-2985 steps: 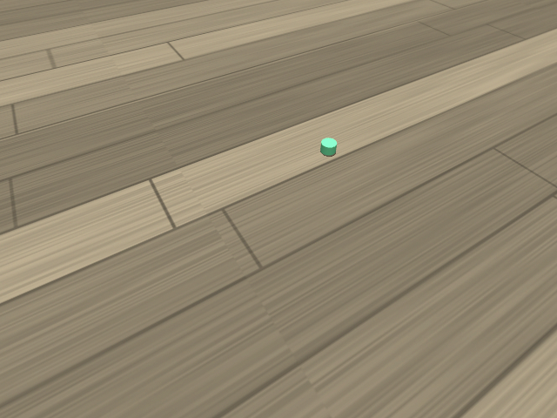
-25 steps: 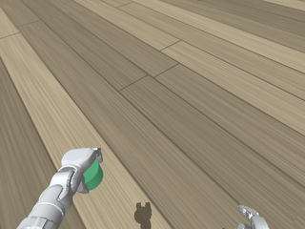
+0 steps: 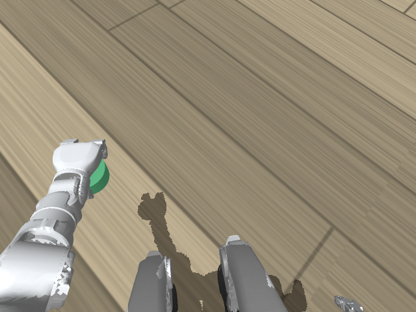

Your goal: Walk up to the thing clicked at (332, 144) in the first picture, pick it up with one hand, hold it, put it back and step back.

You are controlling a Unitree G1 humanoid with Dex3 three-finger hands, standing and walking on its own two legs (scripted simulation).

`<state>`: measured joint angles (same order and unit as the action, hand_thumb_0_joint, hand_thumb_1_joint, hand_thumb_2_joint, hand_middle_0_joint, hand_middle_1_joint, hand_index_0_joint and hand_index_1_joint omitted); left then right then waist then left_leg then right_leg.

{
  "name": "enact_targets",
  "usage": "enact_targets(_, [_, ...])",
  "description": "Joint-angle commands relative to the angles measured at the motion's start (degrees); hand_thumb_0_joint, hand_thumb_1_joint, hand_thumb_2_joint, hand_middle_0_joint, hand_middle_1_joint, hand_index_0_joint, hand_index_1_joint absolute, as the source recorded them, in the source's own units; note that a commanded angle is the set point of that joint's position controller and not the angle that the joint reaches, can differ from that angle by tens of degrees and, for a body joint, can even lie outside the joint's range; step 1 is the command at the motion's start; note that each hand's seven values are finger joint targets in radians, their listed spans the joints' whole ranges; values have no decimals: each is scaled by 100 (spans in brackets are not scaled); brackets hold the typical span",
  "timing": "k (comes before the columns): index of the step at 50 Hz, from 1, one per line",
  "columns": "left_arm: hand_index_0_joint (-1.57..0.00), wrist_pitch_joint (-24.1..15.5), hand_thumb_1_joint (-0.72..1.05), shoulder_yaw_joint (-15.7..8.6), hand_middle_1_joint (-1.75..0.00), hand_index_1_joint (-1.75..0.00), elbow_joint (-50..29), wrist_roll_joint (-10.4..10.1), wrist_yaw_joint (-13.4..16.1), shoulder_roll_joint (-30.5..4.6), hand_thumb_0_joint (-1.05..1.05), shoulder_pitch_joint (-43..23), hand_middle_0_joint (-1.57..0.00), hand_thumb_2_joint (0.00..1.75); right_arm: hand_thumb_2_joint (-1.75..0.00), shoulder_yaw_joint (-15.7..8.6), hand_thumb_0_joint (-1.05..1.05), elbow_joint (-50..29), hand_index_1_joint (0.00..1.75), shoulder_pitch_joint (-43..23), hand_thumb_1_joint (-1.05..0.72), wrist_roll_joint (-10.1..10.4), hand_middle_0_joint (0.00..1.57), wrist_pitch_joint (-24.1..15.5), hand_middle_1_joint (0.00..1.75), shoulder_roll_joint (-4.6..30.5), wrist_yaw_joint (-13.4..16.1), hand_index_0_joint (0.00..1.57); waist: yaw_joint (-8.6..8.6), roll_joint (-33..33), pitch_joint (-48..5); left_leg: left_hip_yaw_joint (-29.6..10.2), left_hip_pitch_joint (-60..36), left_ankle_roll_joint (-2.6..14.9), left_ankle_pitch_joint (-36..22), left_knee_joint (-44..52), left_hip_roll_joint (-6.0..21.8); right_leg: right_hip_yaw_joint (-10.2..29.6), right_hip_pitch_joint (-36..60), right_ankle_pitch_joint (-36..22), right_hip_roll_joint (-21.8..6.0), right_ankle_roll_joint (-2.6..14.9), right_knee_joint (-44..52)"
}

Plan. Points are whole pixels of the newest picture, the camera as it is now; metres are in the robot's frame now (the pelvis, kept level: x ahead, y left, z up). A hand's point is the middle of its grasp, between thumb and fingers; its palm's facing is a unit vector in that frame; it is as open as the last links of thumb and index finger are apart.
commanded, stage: crouch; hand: left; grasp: from above
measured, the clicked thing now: (86, 173) +0.44 +0.23 -0.13
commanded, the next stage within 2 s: lower in 1.50 s
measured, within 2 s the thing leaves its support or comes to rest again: neither
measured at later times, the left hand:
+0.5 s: hand (112, 184) +0.48 +0.22 -0.32, palm faces -0.44 -0.01 -0.90, open 10.8 cm
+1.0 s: hand (120, 185) +0.50 +0.22 -0.41, palm faces -0.45 -0.03 -0.89, open 10.7 cm
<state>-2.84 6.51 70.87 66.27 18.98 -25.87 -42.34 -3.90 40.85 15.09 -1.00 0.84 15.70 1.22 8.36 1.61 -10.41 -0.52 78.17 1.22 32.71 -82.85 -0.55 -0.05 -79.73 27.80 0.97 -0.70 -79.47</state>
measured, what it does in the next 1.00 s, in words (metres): lowers itself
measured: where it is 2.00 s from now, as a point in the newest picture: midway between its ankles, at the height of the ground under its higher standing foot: outside the picture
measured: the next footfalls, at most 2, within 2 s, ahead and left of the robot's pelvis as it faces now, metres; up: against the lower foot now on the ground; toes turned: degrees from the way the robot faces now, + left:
none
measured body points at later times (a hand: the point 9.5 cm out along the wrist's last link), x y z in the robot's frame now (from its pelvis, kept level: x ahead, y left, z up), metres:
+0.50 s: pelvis -0.01 +0.00 -0.16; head +0.23 +0.03 +0.21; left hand +0.49 +0.22 -0.27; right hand +0.02 -0.28 -0.28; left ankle +0.05 +0.11 -0.58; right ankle +0.08 -0.13 -0.58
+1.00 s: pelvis -0.02 +0.00 -0.24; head +0.25 +0.04 +0.12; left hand +0.52 +0.22 -0.36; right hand -0.03 -0.27 -0.33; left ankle +0.05 +0.11 -0.58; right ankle +0.08 -0.13 -0.58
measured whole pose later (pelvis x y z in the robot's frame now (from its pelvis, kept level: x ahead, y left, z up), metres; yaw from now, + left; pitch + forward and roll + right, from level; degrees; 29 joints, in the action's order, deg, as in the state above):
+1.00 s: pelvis -0.02 +0.00 -0.24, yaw -4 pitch +38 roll -7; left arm -8.7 -3.9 87.2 73.0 20.1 -44.0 -65.6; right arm 4.8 38.8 12.4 -7.2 -2.0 16.0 -7.3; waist 19.0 0.4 -2.6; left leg -4.4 127.1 1.3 42.0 -130.5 -1.4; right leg -4.7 -127.0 35.1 0.2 -0.7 -123.4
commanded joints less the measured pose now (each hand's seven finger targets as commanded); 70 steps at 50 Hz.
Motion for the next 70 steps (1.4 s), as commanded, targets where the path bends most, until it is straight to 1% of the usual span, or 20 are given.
enact_targets(1, [-83,87,49,-437,-111,-105,-830,-74,211,-1488,0,-2418,-77,95,-90,-306,0,-396,30,625,-90,-43,20,-209,30,945,51,20,-2,564,-3444,-80,-928,-47,-1005,401,-100,-124,1199,-714,55,324,133])
enact_targets(4, [-82,120,48,-486,-111,-105,-344,-100,121,-1476,0,-2542,-76,95,-90,-272,0,-300,30,688,-90,-95,20,-247,30,1001,34,20,163,552,-3130,-255,-475,-66,-567,124,-63,-200,375,-293,32,338,-263])
enact_targets(7, [-80,-34,44,-678,-106,-99,-693,-64,61,-1895,0,-2970,-73,87,-90,-259,0,-364,30,726,-90,-99,20,-269,30,1003,2,20,214,644,-3524,-306,-119,-48,-153,-182,-114,-231,129,65,27,345,-595])
enact_targets(10, [-83,-202,48,-649,-104,-98,-322,46,3,-1843,0,-3093,-77,88,-90,-176,0,-274,30,767,-90,-144,20,-300,30,1092,-72,20,454,631,-3211,-523,229,-59,170,-459,-92,-310,-682,315,-14,323,-958])
enact_targets(12, [-82,-327,46,-765,-103,-96,-469,106,64,-2093,0,-3406,-75,86,-90,-128,0,-264,30,773,-89,-174,20,-335,30,1099,-119,20,471,803,-3372,-545,382,-56,345,-662,-109,-321,-939,447,-33,323,-1172])
enact_targets(16, [-84,-474,48,-866,-100,-94,-458,247,273,-2232,0,-3707,-77,84,-90,-32,0,-203,30,867,-90,-267,20,-406,30,1105,-210,20,541,1078,-3851,-320,619,-45,-20,-1243,-149,-300,-1080,179,-51,327,-1542])
enact_targets(20, [-84,-433,48,-1048,-97,-91,-169,365,424,-2429,0,-3742,-79,85,-90,43,0,-67,30,1040,-90,-371,20,-466,30,1185,-336,20,585,1428,-4066,-342,445,-82,-950,-1718,-126,-360,-1470,-436,-112,338,-1998])
enact_targets(22, [-84,-451,46,-1078,-96,-91,-414,395,439,-2545,0,-4121,-80,87,-90,21,0,-45,30,1084,-90,-405,20,-468,30,1198,-393,20,583,1712,-4549,-210,285,-61,-1385,-2009,-140,-352,-1414,-756,-72,349,-2150])
enact_targets(24, [-87,-395,50,-1019,-97,-92,19,410,430,-2365,0,-3802,-81,86,-90,47,0,-14,30,1155,-91,-443,20,-465,30,1164,-475,20,658,1565,-4171,-200,546,-57,-1514,-2192,-137,-370,-1464,-895,-100,329,-2261])
enact_targets(28, [-91,-386,56,-1029,-98,-93,-13,335,342,-2390,0,-4006,-87,92,-90,43,0,-28,30,1183,-91,-498,20,-440,30,1194,-588,20,769,1613,-4258,-144,791,-28,-1640,-2544,-124,-367,-1395,-1123,-89,299,-2487])
enact_targets(34, [-95,-453,62,-1034,-99,-94,175,310,222,-2575,0,-4060,-90,91,-90,69,0,-74,30,1156,-91,-532,20,-362,30,1196,-712,20,874,1340,-3885,-60,1647,48,-1069,-2866,-150,-383,-1278,-926,-25,272,-2710])
enact_targets(38, [-94,-544,62,-1103,-101,-95,62,439,237,-2873,0,-4407,-89,92,-90,127,0,-113,30,1173,-91,-546,20,-308,30,1349,-756,20,917,1658,-4057,-157,1454,0,-1218,-3016,-120,-511,-1682,-836,20,309,-2972])
enact_targets(42, [-93,-583,60,-1113,-101,-96,532,553,319,-2975,0,-4327,-88,94,-90,258,0,-141,30,1212,-91,-595,20,-287,30,1391,-805,20,1066,1496,-3671,-189,1797,35,-1072,-3238,-114,-566,-1791,-793,46,279,-3098])
enact_targets(45, [-91,-600,56,-1220,-99,-93,546,580,397,-3261,0,-4501,-85,88,-90,381,0,-154,30,1186,-91,-616,20,-288,30,1422,-814,20,1029,1728,-3631,-156,1985,15,-949,-3302,-130,-587,-1885,-711,49,285,-3256])
enact_targets(50, [-88,-602,53,-1124,-97,-92,871,674,438,-3334,0,-4715,-82,86,-90,483,0,-176,30,1117,-90,-620,20,-298,30,1494,-801,20,1240,1835,-3332,-238,2183,7,-487,-3388,-116,-731,-2376,-297,80,307,-3413])
enact_targets(53, [-85,-577,48,-1152,-96,-91,832,723,456,-3487,0,-4846,-79,87,-90,543,0,-175,30,1133,-90,-632,20,-286,30,1570,-783,20,1217,2118,-3443,-335,2022,-48,-492,-3365,-95,-805,-2592,-270,66,326,-3573])
enact_targets(55, [-85,-550,49,-1037,-96,-90,1007,705,416,-3323,0,-4758,-79,85,-90,602,0,-177,30,1126,-90,-638,20,-292,30,1585,-782,20,1330,2222,-3201,-403,2004,-81,-456,-3372,-76,-845,-2817,-224,48,328,-3644])
enact_targets(59, [-84,-552,47,-1057,-94,-89,823,696,360,-3600,0,-4995,-80,86,-90,678,0,-192,30,1163,-91,-629,20,-286,30,1657,-767,20,1383,2237,-3274,-418,2196,-61,-495,-3507,-79,-865,-2778,-330,44,311,-3749])
enact_targets(64, [-89,-508,54,-1020,-95,-90,712,668,300,-3656,0,-4963,-85,89,-90,767,0,-215,30,1227,-91,-601,20,-277,30,1709,-790,20,1381,2416,-3286,-450,2057,-94,-901,-3675,-43,-884,-2836,-626,37,307,-3888])
enact_targets(70, [-94,-488,60,-1060,-94,-90,807,606,212,-3785,0,-4861,-91,90,-90,901,0,-292,30,1270,-91,-650,20,-282,30,1726,-836,20,1470,2249,-3051,-320,2524,-25,-822,-3897,-71,-883,-2489,-689,87,281,-3873])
